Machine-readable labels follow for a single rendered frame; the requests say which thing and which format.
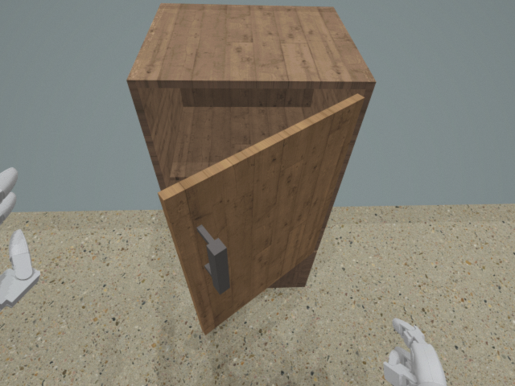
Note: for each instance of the handle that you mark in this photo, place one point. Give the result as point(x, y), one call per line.
point(218, 266)

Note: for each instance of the cupboard door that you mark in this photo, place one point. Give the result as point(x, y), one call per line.
point(267, 205)

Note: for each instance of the right robot hand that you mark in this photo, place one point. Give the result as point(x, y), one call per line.
point(419, 366)

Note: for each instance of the left robot hand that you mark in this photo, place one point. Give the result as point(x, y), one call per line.
point(15, 282)

